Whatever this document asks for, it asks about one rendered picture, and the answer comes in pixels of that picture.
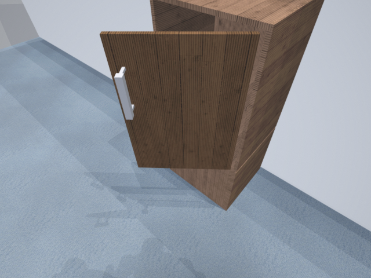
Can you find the cupboard door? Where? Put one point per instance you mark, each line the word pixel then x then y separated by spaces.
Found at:
pixel 188 89

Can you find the handle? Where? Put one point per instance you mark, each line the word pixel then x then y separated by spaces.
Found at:
pixel 124 94

